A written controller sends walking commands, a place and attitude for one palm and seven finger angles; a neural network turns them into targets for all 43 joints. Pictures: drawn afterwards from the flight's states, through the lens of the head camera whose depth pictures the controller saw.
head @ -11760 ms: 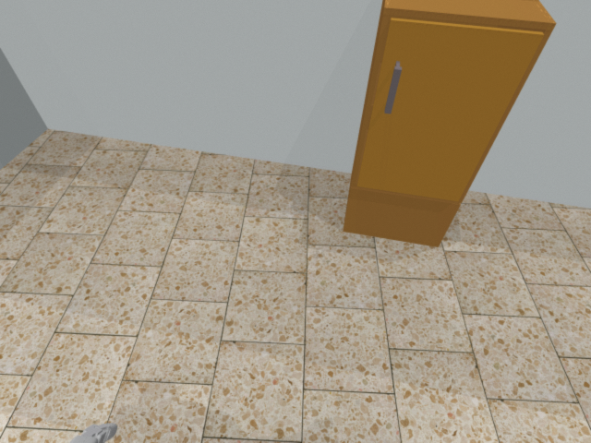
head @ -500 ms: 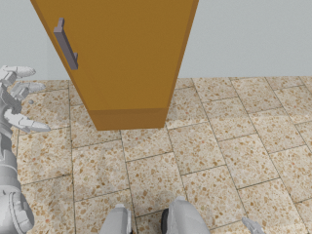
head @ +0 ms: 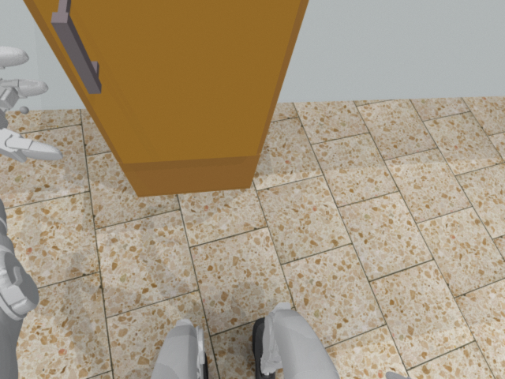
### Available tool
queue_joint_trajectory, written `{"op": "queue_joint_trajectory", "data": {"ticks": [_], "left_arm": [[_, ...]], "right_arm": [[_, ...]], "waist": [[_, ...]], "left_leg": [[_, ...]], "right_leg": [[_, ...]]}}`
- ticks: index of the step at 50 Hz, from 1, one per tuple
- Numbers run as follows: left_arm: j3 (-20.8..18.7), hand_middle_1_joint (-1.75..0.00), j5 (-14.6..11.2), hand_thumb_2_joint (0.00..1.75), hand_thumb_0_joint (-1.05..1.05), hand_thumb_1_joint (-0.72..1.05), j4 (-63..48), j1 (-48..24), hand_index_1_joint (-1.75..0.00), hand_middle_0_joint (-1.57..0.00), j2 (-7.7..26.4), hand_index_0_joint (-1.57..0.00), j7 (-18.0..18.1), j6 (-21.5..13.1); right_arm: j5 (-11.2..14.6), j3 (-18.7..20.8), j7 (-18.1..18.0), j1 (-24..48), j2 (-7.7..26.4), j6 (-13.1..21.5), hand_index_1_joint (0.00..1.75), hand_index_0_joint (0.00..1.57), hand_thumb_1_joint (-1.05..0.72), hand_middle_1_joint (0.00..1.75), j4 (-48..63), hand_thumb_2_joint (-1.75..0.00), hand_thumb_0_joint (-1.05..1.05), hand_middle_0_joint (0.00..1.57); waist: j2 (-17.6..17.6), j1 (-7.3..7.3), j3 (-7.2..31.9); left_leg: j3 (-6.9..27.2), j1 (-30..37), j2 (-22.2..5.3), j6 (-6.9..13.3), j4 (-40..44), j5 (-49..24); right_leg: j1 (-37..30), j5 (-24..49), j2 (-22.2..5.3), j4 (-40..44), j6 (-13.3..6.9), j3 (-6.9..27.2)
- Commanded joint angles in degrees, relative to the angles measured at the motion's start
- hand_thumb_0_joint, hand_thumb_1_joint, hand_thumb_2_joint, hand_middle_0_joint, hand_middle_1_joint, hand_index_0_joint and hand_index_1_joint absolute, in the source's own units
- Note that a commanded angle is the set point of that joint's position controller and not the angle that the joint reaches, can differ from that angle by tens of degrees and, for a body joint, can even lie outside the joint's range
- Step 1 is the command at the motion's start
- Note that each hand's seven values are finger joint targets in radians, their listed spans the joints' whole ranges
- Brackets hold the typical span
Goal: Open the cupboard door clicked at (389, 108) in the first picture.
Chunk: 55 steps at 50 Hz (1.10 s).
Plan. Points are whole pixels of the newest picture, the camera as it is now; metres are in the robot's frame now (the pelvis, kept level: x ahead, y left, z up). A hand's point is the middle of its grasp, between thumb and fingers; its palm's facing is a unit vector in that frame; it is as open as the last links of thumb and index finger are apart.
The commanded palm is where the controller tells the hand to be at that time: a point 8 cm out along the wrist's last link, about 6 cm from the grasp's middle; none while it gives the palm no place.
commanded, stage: move the hooked fingers beside the handle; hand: left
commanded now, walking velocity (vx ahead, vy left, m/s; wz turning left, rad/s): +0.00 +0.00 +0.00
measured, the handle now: (80, 48) +0.60 +0.24 +0.05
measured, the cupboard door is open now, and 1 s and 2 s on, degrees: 0 0 0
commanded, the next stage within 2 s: slide the fingers in behind the handle in 1.18 s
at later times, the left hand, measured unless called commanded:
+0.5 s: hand (35, 66) +0.56 +0.29 +0.06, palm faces +0.07 -1.00 -0.04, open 14.0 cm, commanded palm +0.54 +0.32 +0.05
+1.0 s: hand (25, 77) +0.54 +0.30 +0.06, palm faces +0.07 -1.00 -0.02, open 14.0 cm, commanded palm +0.53 +0.32 +0.05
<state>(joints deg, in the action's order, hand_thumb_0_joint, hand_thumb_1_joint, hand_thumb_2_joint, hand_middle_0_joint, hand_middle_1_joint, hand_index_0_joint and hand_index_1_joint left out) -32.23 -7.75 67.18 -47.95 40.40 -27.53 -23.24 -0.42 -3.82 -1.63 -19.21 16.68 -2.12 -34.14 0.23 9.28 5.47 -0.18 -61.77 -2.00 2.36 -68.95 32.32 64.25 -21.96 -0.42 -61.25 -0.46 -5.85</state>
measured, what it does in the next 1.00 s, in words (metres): stands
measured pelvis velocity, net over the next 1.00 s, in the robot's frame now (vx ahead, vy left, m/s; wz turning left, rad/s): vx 0.02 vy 0.00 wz -0.03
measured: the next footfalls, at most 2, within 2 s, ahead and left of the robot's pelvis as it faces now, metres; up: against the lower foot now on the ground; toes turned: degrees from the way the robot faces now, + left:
none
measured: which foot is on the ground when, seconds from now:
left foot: down 0.00-1.00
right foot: down 0.00-1.00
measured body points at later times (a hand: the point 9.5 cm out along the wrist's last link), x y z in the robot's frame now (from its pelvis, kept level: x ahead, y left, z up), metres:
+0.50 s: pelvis +0.00 +0.00 -0.01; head +0.21 +0.04 +0.39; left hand +0.55 +0.34 +0.07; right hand -0.02 -0.27 -0.10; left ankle -0.01 +0.09 -0.64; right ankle +0.06 -0.12 -0.64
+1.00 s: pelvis +0.02 +0.00 +0.00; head +0.21 +0.05 +0.40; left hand +0.53 +0.36 +0.06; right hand +0.02 -0.27 -0.09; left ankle -0.01 +0.09 -0.64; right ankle +0.06 -0.12 -0.64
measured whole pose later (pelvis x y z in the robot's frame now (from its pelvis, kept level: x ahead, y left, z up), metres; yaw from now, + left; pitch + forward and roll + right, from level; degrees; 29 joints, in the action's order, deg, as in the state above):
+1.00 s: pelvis +0.02 +0.00 +0.00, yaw -2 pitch +29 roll -7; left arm -34.5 -5.0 68.3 -54.7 48.0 -27.7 -20.0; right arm -1.1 -4.8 0.3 -20.4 16.3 -7.0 -32.2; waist 1.0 12.5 5.2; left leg 1.3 -66.0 -3.4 2.4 -70.1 33.8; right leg 67.3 -22.2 1.1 -60.1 -0.3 -7.1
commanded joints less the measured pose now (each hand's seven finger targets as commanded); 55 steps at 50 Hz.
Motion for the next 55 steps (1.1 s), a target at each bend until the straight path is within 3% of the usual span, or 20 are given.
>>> {"op": "queue_joint_trajectory", "data": {"ticks": [1, 5, 8, 12, 13, 15, 19, 20, 23, 26, 30, 32, 35, 38, 40, 42, 47, 51, 53, 55], "left_arm": [[-2.2, -1.2, 0.4, 0.3, 0.0, -0.5, -9.4, -23.5, -1.2, -0.3, 20.6, -0.3, 1.3, -3.1], [-3.7, -1.2, 1.3, 0.3, 0.0, -0.5, -10.3, -26.0, -1.2, -0.3, 24.1, -0.3, 1.3, -3.2], [-3.2, -1.2, 1.2, 0.3, 0.0, -0.5, -9.3, -25.3, -1.2, -0.3, 23.4, -0.3, 0.8, -2.4], [-2.3, -1.2, 2.0, 0.3, 0.0, -0.5, -6.3, -30.5, -1.2, -0.3, 24.7, -0.3, 1.1, -0.9], [-4.0, -1.2, 2.7, 0.3, 0.0, -0.5, -7.3, -31.8, -1.2, -0.3, 27.9, -0.3, 1.4, -1.0], [-3.9, -1.2, 3.5, 0.3, 0.0, -0.5, -8.2, -32.8, -1.2, -0.3, 28.5, -0.3, 1.8, -1.2], [-2.7, -1.2, 4.6, 0.3, 0.0, -0.5, -3.9, -35.7, -1.2, -0.3, 29.5, -0.3, 1.8, 0.0], [-3.5, -1.2, 5.0, 0.3, 0.0, -0.5, -4.6, -34.7, -1.2, -0.3, 30.6, -0.3, 1.7, 0.2], [-3.3, -1.2, 4.9, 0.3, 0.0, -0.5, -6.2, -29.7, -1.2, -0.3, 28.9, -0.3, 1.1, 0.4], [-5.2, -1.2, 3.5, 0.3, 0.0, -0.5, -7.0, -29.2, -1.2, -0.3, 29.8, -0.3, 0.8, 1.0], [-7.5, -1.2, 3.7, 0.3, 0.0, -0.5, -10.1, -27.8, -1.2, -0.3, 32.4, -0.3, 1.2, 0.7], [-8.0, -1.2, 3.7, 0.3, 0.0, -0.5, -12.9, -28.5, -1.2, -0.3, 32.7, -0.3, 1.6, -0.3], [-7.6, -1.2, 3.1, 0.3, 0.0, -0.5, -10.9, -27.3, -1.2, -0.3, 31.5, -0.3, 1.4, -0.1], [-6.0, -1.2, 3.3, 0.3, 0.0, -0.5, -10.2, -27.6, -1.2, -0.3, 30.2, -0.3, 0.5, -0.1], [-4.2, -1.2, 3.0, 0.3, 0.0, -0.5, -8.2, -27.9, -1.2, -0.3, 27.8, -0.3, 0.0, 0.3], [-4.3, -1.2, 2.4, 0.3, 0.0, -0.5, -9.8, -27.3, -1.2, -0.3, 27.4, -0.3, -0.5, -0.1], [-3.1, -1.2, 1.2, 0.3, 0.0, -0.5, -11.6, -26.5, -1.2, -0.3, 24.2, -0.3, -0.5, -0.4], [-2.7, -1.2, 1.7, 0.3, 0.0, -0.5, -8.9, -27.4, -1.2, -0.3, 24.3, -0.3, 0.4, 0.3], [-4.0, -1.2, 2.5, 0.3, 0.0, -0.5, -11.2, -29.8, -1.2, -0.3, 27.2, -0.3, 1.1, -0.8], [-3.9, -1.2, 2.8, 0.3, 0.0, -0.5, -11.2, -29.3, -1.2, -0.3, 26.5, -0.3, 1.6, -1.4]], "right_arm": [[-0.5, 4.1, -0.9, -10.5, 11.9, 0.1, 0.3, 0.2, -0.9, 0.3, 2.5, -0.9, 0.0, 0.2], [-0.9, 3.9, -0.7, -11.5, 12.1, -0.8, 0.3, 0.2, -0.9, 0.3, 2.7, -0.9, 0.0, 0.2], [-0.8, 3.9, -0.3, -12.5, 12.2, -1.7, 0.3, 0.2, -0.9, 0.3, 2.7, -0.9, 0.0, 0.2], [-0.7, 3.1, -0.6, -12.7, 12.4, -2.4, 0.3, 0.2, -0.9, 0.3, 2.8, -0.9, 0.0, 0.2], [-1.0, 3.1, -0.7, -13.3, 12.7, -2.5, 0.3, 0.2, -0.9, 0.3, 2.6, -0.9, 0.0, 0.2], [-1.2, 3.1, -0.4, -14.1, 12.4, -2.7, 0.3, 0.2, -0.9, 0.3, 2.5, -0.9, 0.0, 0.2], [-1.2, 2.2, -0.4, -14.4, 12.6, -3.4, 0.3, 0.2, -0.9, 0.3, 2.3, -0.9, 0.0, 0.2], [-1.3, 2.2, -0.3, -14.9, 12.7, -3.5, 0.3, 0.2, -0.9, 0.3, 2.5, -0.9, 0.0, 0.2], [-1.4, 2.7, 0.3, -15.7, 12.6, -4.1, 0.3, 0.2, -0.9, 0.3, 3.3, -0.9, 0.0, 0.2], [-1.3, 2.9, 0.6, -15.7, 12.7, -4.6, 0.3, 0.2, -0.9, 0.3, 3.5, -0.9, 0.0, 0.2], [-1.3, 3.3, 0.9, -15.7, 12.5, -4.5, 0.3, 0.2, -0.9, 0.3, 3.8, -0.9, 0.0, 0.2], [-1.4, 3.4, 1.1, -15.5, 12.3, -4.4, 0.3, 0.2, -0.9, 0.3, 3.8, -0.9, 0.0, 0.2], [-1.3, 3.5, 1.2, -15.5, 12.2, -4.3, 0.3, 0.2, -0.9, 0.3, 2.9, -0.9, 0.0, 0.2], [-1.1, 3.2, 1.1, -15.3, 12.1, -4.3, 0.3, 0.2, -0.9, 0.3, 2.7, -0.9, 0.0, 0.2], [-1.0, 3.1, 1.0, -15.1, 12.0, -4.4, 0.3, 0.2, -0.9, 0.3, 2.4, -0.9, 0.0, 0.2], [-1.0, 3.2, 0.9, -15.0, 12.0, -4.4, 0.3, 0.2, -0.9, 0.3, 2.9, -0.9, 0.0, 0.2], [-1.0, 3.7, 1.2, -15.0, 11.9, -4.7, 0.3, 0.2, -0.9, 0.3, 2.6, -0.9, 0.0, 0.2], [-0.9, 3.4, 0.9, -14.0, 11.8, -4.7, 0.3, 0.2, -0.9, 0.3, 2.9, -0.9, 0.0, 0.2], [-1.1, 3.4, 0.7, -14.1, 12.1, -4.5, 0.3, 0.2, -0.9, 0.3, 2.8, -0.9, 0.0, 0.2], [-1.2, 3.4, 0.9, -14.1, 11.8, -4.3, 0.3, 0.2, -0.9, 0.3, 2.8, -0.9, 0.0, 0.2]], "waist": [[11.7, 0.87, 28.1], [14.5, 0.83, 32.3], [14.0, 1.56, 32.2], [13.0, 3.62, 28.0], [14.2, 3.14, 30.9], [16.6, 3.26, 33.4], [15.5, 5.47, 29.2], [16.5, 4.57, 31.2], [19.1, 3.22, 34.8], [14.7, 3.5, 34.0], [15.7, 2.56, 35.4], [18.6, 2.02, 36.3], [16.4, 2.91, 33.6], [18.3, 2.94, 32.9], [15.2, 4.19, 30.3], [18.4, 3.23, 32.4], [18.4, 3.26, 33.1], [15.0, 3.86, 29.0], [18.6, 3.26, 31.6], [17.9, 3.3, 32.7]], "left_leg": [[5.6, 17.6, -0.1, -2.1, 9.0, -27.7], [5.8, 19.0, -0.4, -2.4, 7.6, -32.5], [6.2, 20.5, -1.0, -2.6, 7.5, -35.3], [6.0, 15.6, -0.7, -1.6, 7.5, -28.6], [6.1, 15.9, -0.7, -1.7, 7.2, -29.6], [6.3, 18.0, -0.8, -2.1, 6.5, -33.2], [6.1, 14.0, -0.9, -1.3, 5.5, -30.3], [6.3, 14.6, -0.8, -1.5, 5.7, -30.9], [7.1, 20.4, -1.4, -2.5, 6.0, -38.3], [6.3, 16.5, -1.3, -1.3, 5.6, -36.0], [5.5, 16.3, -1.3, -1.0, 5.8, -36.2], [5.6, 18.4, -1.4, -1.3, 5.7, -38.0], [5.5, 17.6, -1.5, -1.1, 5.7, -36.9], [5.7, 18.8, -1.5, -1.3, 6.1, -37.1], [5.5, 17.0, -1.5, -0.9, 5.9, -34.9], [5.6, 19.0, -1.4, -1.1, 5.7, -37.7], [6.8, 23.7, -1.8, -2.3, 6.0, -42.9], [5.7, 18.1, -1.3, -1.4, 6.4, -35.1], [6.2, 20.4, -1.4, -2.2, 6.2, -37.1], [6.4, 20.9, -1.4, -2.3, 5.9, -37.8]], "right_leg": [[-13.9, 9.9, 2.2, 3.8, -0.7, 2.8], [-14.7, 13.0, 2.3, 2.8, -0.8, 3.0], [-13.5, 13.8, 2.6, 3.1, -0.6, 2.5], [-12.3, 11.3, 2.8, 3.5, -0.6, 2.6], [-13.5, 12.1, 2.7, 3.0, -0.6, 2.8], [-13.2, 13.8, 2.7, 2.7, -0.7, 2.7], [-11.6, 13.1, 3.0, 2.7, -0.5, 2.7], [-12.4, 13.2, 2.9, 2.4, -0.6, 2.5], [-11.3, 14.8, 3.0, 2.3, -0.8, 2.0], [-14.8, 16.9, 3.3, 2.7, -0.5, 2.5], [-17.4, 18.7, 3.4, 2.7, -0.6, 2.9], [-16.7, 18.9, 3.5, 2.5, -0.9, 2.9], [-16.7, 18.6, 3.7, 3.3, -0.6, 3.0], [-15.2, 17.4, 3.7, 3.3, -0.8, 2.7], [-14.7, 17.1, 3.7, 3.7, -0.5, 2.6], [-14.5, 18.0, 3.6, 3.2, -0.9, 2.6], [-12.1, 18.0, 3.7, 3.4, -0.9, 1.8], [-13.2, 15.9, 3.6, 3.9, -0.5, 2.2], [-12.5, 15.7, 3.5, 3.2, -0.8, 2.2], [-12.8, 16.0, 3.5, 3.1, -0.8, 2.2]]}}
